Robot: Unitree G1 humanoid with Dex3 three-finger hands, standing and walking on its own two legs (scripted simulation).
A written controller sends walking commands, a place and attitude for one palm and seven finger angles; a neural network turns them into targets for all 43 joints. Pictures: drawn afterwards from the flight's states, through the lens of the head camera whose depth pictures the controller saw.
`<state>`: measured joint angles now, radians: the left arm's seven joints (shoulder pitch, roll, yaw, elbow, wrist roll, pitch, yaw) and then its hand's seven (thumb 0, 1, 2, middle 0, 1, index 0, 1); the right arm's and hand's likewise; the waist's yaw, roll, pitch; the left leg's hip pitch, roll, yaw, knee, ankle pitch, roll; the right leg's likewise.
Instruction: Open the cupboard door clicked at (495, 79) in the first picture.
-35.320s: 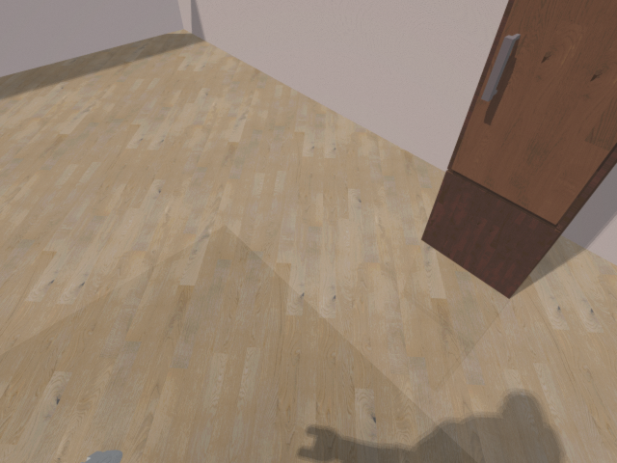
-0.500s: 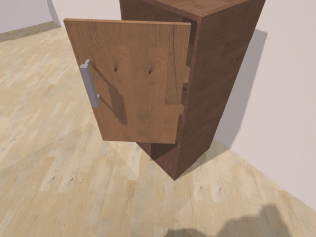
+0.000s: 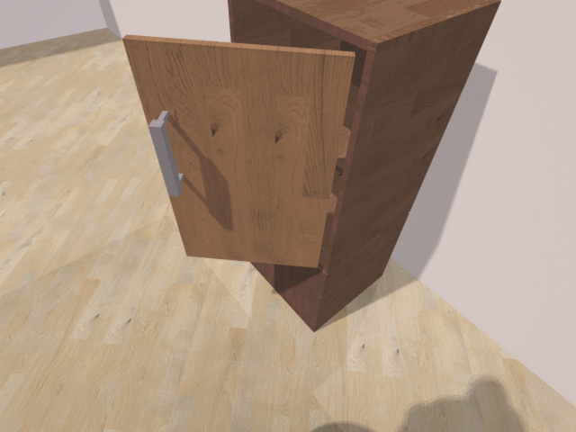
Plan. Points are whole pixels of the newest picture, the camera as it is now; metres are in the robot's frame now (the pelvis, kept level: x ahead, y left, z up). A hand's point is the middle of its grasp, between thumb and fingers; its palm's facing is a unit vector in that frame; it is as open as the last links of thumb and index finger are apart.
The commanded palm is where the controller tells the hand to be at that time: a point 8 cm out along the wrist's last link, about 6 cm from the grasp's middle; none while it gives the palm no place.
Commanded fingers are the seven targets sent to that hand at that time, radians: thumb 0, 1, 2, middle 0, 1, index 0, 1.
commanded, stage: look again from close up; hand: left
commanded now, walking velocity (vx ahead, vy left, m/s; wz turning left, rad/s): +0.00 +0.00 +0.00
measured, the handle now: (170, 155) +0.59 +0.27 +0.04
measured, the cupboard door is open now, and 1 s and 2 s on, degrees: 45 45 45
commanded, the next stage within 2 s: raise the hand with hooked fingers in 0.42 s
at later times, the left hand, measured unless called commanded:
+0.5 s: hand out of the picture +0.00 +0.18 -0.18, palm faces +0.02 -0.98 -0.17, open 7.4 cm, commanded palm none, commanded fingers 0.00 0.90 0.90 -0.20 -0.30 -0.20 -0.30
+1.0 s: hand (155, 407) +0.17 +0.19 -0.05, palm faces +0.07 -1.00 +0.00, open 8.9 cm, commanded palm +0.16 +0.25 -0.03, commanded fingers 0.00 0.32 0.65 -0.24 -0.68 -0.24 -0.68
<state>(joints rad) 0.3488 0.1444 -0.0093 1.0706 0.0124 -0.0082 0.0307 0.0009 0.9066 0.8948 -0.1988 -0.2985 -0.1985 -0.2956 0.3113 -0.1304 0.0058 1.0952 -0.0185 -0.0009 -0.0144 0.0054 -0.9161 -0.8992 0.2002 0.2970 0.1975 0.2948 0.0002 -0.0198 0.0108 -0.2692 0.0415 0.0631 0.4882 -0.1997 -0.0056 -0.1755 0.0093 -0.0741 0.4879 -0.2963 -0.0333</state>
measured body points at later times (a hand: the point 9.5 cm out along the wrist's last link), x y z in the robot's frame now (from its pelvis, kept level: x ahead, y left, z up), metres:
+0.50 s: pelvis +0.02 +0.01 +0.00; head +0.02 +0.02 +0.45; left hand +0.00 +0.23 -0.16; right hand +0.02 -0.21 -0.15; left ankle +0.04 +0.12 -0.74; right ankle -0.02 -0.09 -0.74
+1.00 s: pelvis -0.01 +0.00 -0.08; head +0.03 +0.01 +0.37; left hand +0.16 +0.25 -0.05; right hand +0.23 -0.24 -0.11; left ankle +0.04 +0.12 -0.74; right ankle -0.02 -0.09 -0.74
